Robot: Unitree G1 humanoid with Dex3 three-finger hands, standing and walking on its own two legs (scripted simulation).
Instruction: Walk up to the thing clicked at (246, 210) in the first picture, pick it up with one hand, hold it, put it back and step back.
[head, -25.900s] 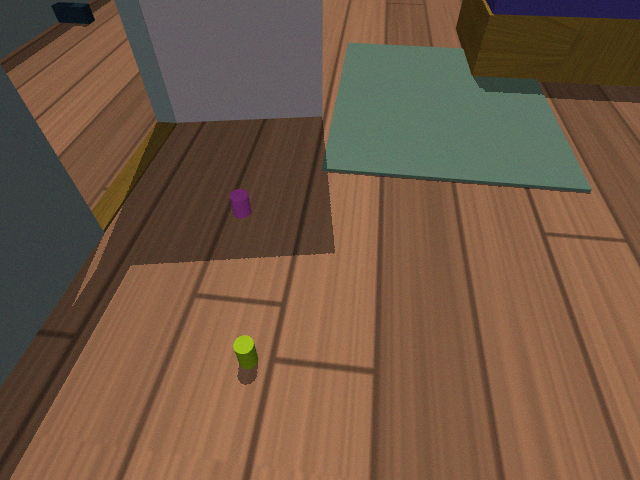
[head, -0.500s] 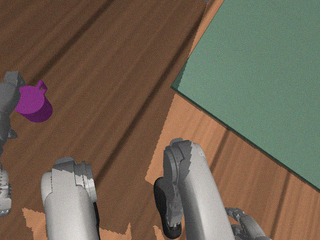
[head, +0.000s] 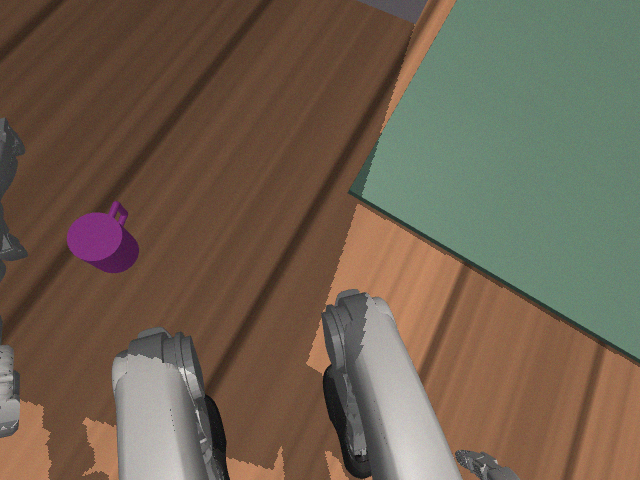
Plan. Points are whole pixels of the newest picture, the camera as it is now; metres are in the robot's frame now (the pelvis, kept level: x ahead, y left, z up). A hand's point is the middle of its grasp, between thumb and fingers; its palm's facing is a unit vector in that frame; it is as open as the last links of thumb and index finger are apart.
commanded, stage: approach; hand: left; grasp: from above
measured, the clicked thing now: (109, 235) +0.51 +0.27 -0.34
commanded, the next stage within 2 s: go down in 0.56 s
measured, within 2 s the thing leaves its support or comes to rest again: neither
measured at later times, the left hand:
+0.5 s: hand (82, 256) +0.45 +0.27 -0.21, palm faces -0.49 -0.05 -0.87, open 13.7 cm
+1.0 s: hand (97, 247) +0.49 +0.28 -0.31, palm faces -0.50 -0.12 -0.86, open 14.1 cm
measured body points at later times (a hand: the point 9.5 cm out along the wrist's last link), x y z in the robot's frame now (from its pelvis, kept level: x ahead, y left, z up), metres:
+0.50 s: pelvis -0.03 +0.00 -0.03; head +0.22 +0.09 +0.34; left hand +0.47 +0.27 -0.16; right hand +0.04 -0.28 -0.12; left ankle +0.08 +0.13 -0.35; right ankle +0.09 -0.13 -0.35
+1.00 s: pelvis +0.01 +0.00 -0.07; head +0.30 +0.08 +0.26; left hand +0.51 +0.28 -0.26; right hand +0.01 -0.25 -0.15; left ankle +0.08 +0.13 -0.35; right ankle +0.09 -0.13 -0.35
